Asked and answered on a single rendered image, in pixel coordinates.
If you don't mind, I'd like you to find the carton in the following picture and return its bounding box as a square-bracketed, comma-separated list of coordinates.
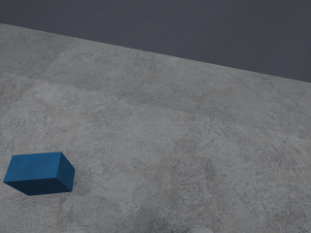
[3, 151, 76, 196]

